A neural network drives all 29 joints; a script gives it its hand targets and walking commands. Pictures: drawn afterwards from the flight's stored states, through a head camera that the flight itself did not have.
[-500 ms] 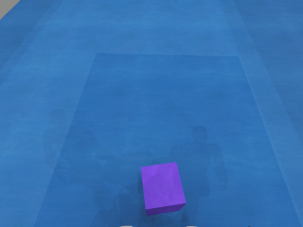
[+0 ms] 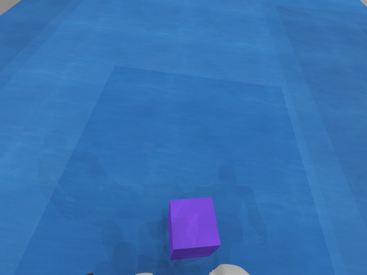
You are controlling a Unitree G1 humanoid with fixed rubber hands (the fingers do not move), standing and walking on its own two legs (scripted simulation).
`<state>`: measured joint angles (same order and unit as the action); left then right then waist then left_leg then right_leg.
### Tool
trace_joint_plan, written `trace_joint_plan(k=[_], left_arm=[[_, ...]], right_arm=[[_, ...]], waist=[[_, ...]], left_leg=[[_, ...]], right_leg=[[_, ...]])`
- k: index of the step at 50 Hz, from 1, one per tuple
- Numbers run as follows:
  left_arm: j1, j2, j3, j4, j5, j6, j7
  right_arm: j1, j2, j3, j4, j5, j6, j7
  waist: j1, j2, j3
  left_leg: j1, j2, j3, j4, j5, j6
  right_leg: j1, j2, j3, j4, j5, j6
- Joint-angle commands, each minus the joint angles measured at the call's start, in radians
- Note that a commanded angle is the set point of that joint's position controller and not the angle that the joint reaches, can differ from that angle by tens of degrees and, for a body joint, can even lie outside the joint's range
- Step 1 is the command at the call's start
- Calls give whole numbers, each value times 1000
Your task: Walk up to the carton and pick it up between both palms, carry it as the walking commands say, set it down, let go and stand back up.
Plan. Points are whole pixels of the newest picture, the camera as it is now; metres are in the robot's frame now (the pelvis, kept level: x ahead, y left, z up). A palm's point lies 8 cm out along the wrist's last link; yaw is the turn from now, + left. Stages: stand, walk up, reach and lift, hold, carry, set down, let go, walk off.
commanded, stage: walk up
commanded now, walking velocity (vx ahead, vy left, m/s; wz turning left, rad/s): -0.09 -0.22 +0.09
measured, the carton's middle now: (190, 229) +0.38 -0.09 -0.65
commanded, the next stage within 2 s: none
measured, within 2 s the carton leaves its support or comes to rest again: neither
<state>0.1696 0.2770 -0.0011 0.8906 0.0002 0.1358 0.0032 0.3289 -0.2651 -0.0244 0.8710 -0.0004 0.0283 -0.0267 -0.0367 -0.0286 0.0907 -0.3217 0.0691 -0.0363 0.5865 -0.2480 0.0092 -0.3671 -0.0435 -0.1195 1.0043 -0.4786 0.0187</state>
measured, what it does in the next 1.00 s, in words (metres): steps on the spot: right foot, then left foot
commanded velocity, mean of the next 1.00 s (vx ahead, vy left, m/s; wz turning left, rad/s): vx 0.03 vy -0.10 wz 0.10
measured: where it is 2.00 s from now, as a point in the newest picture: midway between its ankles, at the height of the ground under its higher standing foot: outside the picture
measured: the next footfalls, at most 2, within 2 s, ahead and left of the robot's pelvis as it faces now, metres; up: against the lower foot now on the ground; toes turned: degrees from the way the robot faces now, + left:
right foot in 0.26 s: -0.04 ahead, -0.16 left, +0.00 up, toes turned -7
left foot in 0.76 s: +0.03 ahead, +0.09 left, +0.00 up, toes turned +4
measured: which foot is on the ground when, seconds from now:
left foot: down 0.00-0.26, up 0.28-0.74, down 0.76-1.00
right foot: up 0.00-0.24, down 0.26-0.78, up 0.80-1.00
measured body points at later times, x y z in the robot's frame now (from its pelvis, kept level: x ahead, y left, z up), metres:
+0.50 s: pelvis -0.06 -0.08 +0.00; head -0.05 -0.10 +0.45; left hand +0.02 +0.19 -0.12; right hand +0.00 -0.35 -0.14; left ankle -0.06 +0.10 -0.67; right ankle -0.08 -0.16 -0.74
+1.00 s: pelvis -0.06 -0.05 +0.00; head -0.03 -0.03 +0.44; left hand -0.01 +0.21 -0.15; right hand +0.00 -0.32 -0.13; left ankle -0.01 +0.09 -0.74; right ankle -0.10 -0.16 -0.70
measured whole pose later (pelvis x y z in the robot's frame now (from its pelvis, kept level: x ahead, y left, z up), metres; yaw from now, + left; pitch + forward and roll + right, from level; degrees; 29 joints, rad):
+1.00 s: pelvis -0.06 -0.05 +0.00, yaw +4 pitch +0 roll -2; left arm 0.23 0.28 0.00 0.89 0.00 0.09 0.00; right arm 0.29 -0.24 -0.02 0.90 0.00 0.00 -0.03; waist -0.02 -0.01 0.06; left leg -0.35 0.07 -0.04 0.56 -0.21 -0.02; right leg -0.30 -0.02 -0.16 0.84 -0.47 -0.01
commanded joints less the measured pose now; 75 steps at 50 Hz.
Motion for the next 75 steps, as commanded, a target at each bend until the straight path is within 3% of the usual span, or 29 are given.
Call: trace_joint_plan(k=[1,5,10,11,12,13,14,20,23,26,28,31,34,36,38,39,41,43,46,52,54,55,56,58,60,61,64,74,75], left_arm=[[-47,81,79,-77,26,3,-23],[-13,38,54,-71,5,-28,-27],[107,67,63,-6,14,-33,-3],[217,57,72,12,21,-39,-17],[261,106,87,28,25,-52,-12],[238,185,97,15,29,-66,-1],[148,190,70,-42,32,-95,8],[40,98,37,-60,18,-119,35],[73,111,47,-70,23,-119,35],[172,142,56,-39,26,-125,36],[192,141,59,-25,31,-120,26],[10,162,51,-74,33,-96,32],[62,167,64,-63,47,-107,6],[82,105,46,-21,19,-94,25],[109,65,57,-33,18,-88,19],[104,71,66,-58,36,-71,16],[149,45,50,-30,28,-66,4],[81,81,48,-41,36,-59,-26],[124,64,58,-3,26,-66,-15],[27,76,65,-86,18,-51,-20],[68,49,61,-69,13,-44,-24],[153,60,55,-50,14,-51,-29],[240,54,54,-7,10,-58,-30],[261,173,75,21,41,-69,-14],[208,146,62,-30,26,-77,-4],[151,103,29,-37,16,-90,9],[154,95,36,-18,18,-114,35],[95,146,63,-59,33,-74,31],[36,142,59,-74,36,-63,32]], right_arm=[[96,-183,-37,-2,-37,-13,-26],[32,-204,-62,-44,-49,10,-22],[-44,-206,-75,-32,-17,38,-25],[-27,-236,-86,-35,-24,34,-24],[-81,-178,-80,-59,-25,33,-18],[-42,-76,-53,-72,-17,32,-25],[-17,-44,-49,-64,-41,38,-19],[7,-81,-62,11,-38,37,13],[-42,-78,-44,-23,-20,43,22],[-99,-45,-25,-33,-7,33,27],[-146,-49,-23,-40,-9,23,41],[-159,-98,-26,-65,-23,15,34],[-111,-67,-3,-44,-18,4,53],[-77,-24,-2,-30,-20,-19,20],[55,-140,-41,11,-20,-46,-1],[130,-254,-69,10,-28,-44,-12],[64,-158,-44,10,-36,-42,-6],[-14,-190,-43,-6,-21,-22,-12],[27,-147,-37,11,-30,-42,-28],[36,-255,-72,11,-27,-3,-59],[-19,-199,-66,-10,-27,13,-45],[-74,-223,-80,-35,-28,23,-41],[-94,-171,-83,-30,-17,28,-38],[-60,-31,-35,-46,-31,33,-29],[-140,-45,-30,-50,-32,46,-19],[-102,-49,-36,-21,-45,47,-16],[25,-54,-43,37,-31,37,-3],[-109,-40,-30,1,-14,61,-33],[-57,-44,-30,-15,-19,63,-32]], waist=[[-22,231,-76],[-34,331,-84],[24,243,0],[72,328,-60],[113,180,-63],[95,-231,-82],[58,-82,-11],[1,-102,-39],[26,-97,-26],[64,-153,-52],[100,-175,-53],[51,-138,82],[58,-192,-27],[16,-66,20],[4,145,-159],[-35,253,-173],[20,216,-131],[0,263,-26],[15,211,-121],[-14,248,-64],[-16,224,-94],[35,362,-86],[80,331,-71],[103,-199,-56],[119,-116,20],[61,-92,78],[25,-96,-110],[65,-73,-55],[15,-77,-30]], left_leg=[[108,195,-362,-328,150,87],[-30,143,-304,-395,-231,114],[-163,231,-414,-403,38,90],[-264,166,-252,-406,-111,7],[-370,94,-240,-228,-290,-2],[-326,-65,-6,73,-209,-25],[-323,-97,7,213,-200,-22],[-295,-51,51,514,-89,-48],[-283,-46,55,434,-137,-64],[-235,-49,81,322,-158,-59],[-275,1,73,306,-153,-32],[-182,14,68,216,-198,-72],[-57,-38,162,108,-147,-49],[-61,-38,136,-151,93,-40],[155,120,-110,-144,644,14],[239,319,-447,-242,505,100],[117,307,-511,-324,126,128],[66,268,-483,-427,-315,104],[142,233,-307,-261,441,124],[29,335,-403,-332,302,166],[-48,243,-326,-354,-1,131],[-143,208,-257,-327,33,95],[-218,196,-254,-281,17,65],[-366,-71,100,177,-253,-31],[-349,4,63,359,-184,-37],[-324,-7,46,359,-107,-49],[-272,-48,96,529,-117,-70],[-151,-23,119,407,-221,-48],[-174,-41,136,342,-203,-54]], right_leg=[[-86,66,131,59,71,19],[98,56,95,-259,35,10],[307,92,51,-562,181,-22],[497,54,28,-615,188,-41],[542,-77,161,-711,164,-47],[445,-272,312,-880,-26,-73],[283,-413,453,-878,7,-57],[349,-249,92,-702,700,-115],[384,-246,74,-627,928,-127],[379,-252,91,-642,802,-164],[415,-266,164,-819,-39,-188],[237,-255,74,-752,196,-180],[219,-232,78,-782,-158,-168],[319,-165,-36,-513,632,-117],[201,-71,-38,-367,354,-35],[11,55,-19,-230,-122,-20],[16,50,106,-84,-110,-33],[-69,33,92,-13,5,-41],[-35,31,105,-60,-10,3],[23,-8,160,-270,3,-4],[168,43,112,-410,19,-24],[290,47,86,-519,154,-34],[394,51,77,-601,166,-49],[379,-300,293,-852,85,-85],[209,-350,321,-931,-149,-47],[177,-278,244,-858,246,20],[400,-231,61,-627,1209,-16],[267,-231,59,-623,947,-153],[312,-158,7,-567,989,-181]])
